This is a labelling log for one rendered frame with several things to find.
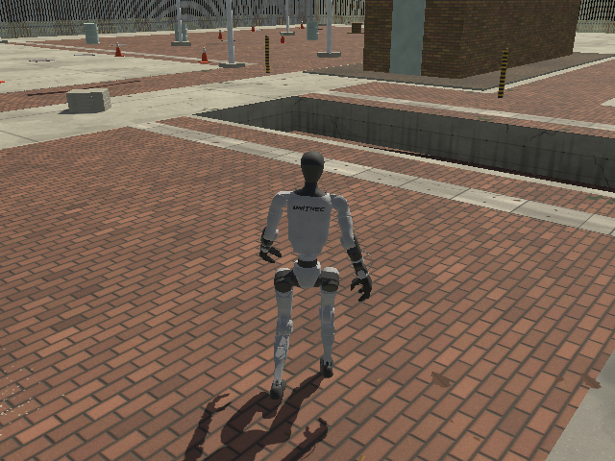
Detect robot left forearm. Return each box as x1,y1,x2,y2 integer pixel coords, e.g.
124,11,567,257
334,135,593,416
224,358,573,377
260,227,274,253

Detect right robot shin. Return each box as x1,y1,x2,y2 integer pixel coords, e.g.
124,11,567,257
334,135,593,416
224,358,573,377
321,306,334,365

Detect robot right forearm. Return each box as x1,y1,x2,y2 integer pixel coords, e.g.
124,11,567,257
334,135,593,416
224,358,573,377
347,234,369,279

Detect right robot thigh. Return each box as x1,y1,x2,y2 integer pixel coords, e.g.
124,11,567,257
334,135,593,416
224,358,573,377
319,267,339,324

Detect robot right hand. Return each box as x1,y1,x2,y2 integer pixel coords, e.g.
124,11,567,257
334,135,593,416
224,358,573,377
351,275,372,302

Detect left robot upper arm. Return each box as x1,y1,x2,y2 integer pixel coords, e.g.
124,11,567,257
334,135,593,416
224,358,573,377
263,191,291,241

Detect right robot upper arm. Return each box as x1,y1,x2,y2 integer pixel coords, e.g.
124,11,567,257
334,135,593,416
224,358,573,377
331,194,356,249

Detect robot left hand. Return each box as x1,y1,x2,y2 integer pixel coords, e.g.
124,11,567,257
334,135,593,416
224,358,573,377
259,247,282,263

